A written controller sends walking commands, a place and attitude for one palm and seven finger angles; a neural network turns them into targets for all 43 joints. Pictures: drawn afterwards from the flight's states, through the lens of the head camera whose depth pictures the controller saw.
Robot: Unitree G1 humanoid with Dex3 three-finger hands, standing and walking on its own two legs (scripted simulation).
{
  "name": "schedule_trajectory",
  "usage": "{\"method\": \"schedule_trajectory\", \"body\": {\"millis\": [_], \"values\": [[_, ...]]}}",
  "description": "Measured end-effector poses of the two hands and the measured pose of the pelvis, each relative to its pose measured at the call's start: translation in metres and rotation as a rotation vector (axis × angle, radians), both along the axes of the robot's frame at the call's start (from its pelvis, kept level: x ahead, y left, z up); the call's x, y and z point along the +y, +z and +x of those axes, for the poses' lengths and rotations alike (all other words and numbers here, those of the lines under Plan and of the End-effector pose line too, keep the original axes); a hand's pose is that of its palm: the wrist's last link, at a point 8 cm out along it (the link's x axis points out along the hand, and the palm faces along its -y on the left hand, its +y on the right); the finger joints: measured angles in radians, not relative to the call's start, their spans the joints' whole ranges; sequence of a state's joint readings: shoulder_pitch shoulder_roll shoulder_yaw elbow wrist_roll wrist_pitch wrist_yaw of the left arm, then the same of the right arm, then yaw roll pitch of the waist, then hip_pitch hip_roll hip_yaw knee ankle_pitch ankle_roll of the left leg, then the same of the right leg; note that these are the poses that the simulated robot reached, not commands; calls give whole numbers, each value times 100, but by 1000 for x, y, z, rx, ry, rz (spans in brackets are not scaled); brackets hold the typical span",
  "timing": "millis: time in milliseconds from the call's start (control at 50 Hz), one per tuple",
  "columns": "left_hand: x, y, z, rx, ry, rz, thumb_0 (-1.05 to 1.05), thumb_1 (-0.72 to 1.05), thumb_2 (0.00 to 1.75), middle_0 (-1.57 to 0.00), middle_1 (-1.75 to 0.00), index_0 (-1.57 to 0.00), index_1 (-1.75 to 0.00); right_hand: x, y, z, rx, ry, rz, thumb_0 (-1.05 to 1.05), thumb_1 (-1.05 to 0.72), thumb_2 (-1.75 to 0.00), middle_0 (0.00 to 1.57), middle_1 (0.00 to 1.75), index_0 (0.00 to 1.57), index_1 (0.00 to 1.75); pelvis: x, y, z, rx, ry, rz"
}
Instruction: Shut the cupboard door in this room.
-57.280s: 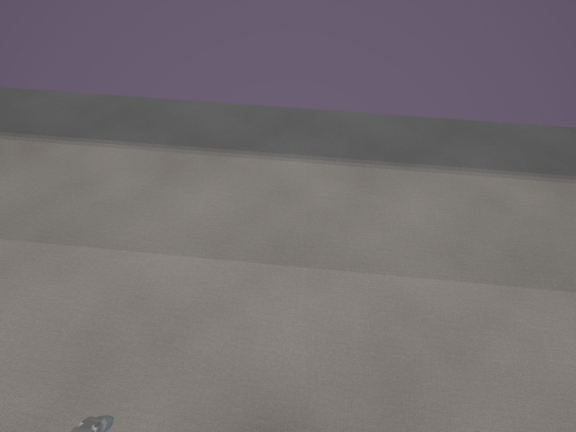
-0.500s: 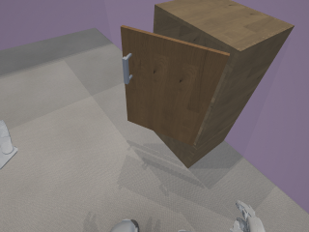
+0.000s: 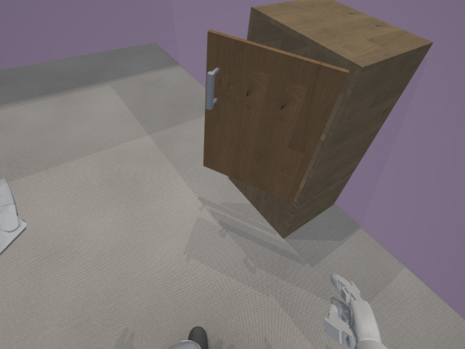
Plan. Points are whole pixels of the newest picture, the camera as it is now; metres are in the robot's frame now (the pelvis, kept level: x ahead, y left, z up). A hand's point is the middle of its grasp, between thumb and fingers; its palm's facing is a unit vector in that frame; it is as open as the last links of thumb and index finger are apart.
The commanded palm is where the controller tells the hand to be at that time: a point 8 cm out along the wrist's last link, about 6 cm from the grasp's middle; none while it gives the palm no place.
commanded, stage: stop stepping back and stand still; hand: left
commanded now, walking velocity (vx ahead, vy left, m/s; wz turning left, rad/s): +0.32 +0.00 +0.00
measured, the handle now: (212, 88) +0.90 +0.13 -0.04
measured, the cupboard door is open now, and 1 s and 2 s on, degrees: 29 29 29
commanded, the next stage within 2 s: let the arm hang, fingers relaxed in 1.20 s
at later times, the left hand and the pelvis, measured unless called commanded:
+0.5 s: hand out of the picture +0.13 +0.28 +0.19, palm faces +0.32 -0.80 -0.51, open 7.4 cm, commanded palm +0.08 +0.32 +0.19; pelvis -0.09 +0.04 +0.00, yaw -5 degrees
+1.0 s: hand out of the picture +0.18 +0.30 +0.17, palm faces +0.35 -0.80 -0.49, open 7.4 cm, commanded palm +0.12 +0.34 +0.19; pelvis -0.04 +0.05 +0.01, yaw -4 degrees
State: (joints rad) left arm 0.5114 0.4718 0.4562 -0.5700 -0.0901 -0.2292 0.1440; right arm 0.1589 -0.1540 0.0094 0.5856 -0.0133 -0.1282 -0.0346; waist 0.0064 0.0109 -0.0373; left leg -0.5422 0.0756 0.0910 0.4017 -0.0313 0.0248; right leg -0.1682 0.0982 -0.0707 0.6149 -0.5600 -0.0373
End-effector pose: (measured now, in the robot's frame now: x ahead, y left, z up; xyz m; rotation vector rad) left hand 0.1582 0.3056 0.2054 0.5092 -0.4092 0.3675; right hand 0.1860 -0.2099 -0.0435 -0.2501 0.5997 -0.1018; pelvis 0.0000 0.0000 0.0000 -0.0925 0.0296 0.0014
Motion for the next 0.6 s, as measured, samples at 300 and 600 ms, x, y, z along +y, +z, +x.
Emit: {"method": "schedule_trajectory", "body": {"millis": [300, 600], "values": [[34, -22, -31, 78, 46, -94, 2, 89, 90, -21, -30, -21, -31, -2, -29, -158, 210, -206, -33, 2, -91, -90, 20, 30, 20, 30, 34, 4, -63, -50, -51, 52], [35, -8, -60, 75, 28, 3, 1, 89, 89, -22, -30, -22, -31, -2, -46, -196, 283, -243, -14, 2, -90, -90, 20, 30, 20, 30, 47, 2, -76, -57, -78, 84]]}}
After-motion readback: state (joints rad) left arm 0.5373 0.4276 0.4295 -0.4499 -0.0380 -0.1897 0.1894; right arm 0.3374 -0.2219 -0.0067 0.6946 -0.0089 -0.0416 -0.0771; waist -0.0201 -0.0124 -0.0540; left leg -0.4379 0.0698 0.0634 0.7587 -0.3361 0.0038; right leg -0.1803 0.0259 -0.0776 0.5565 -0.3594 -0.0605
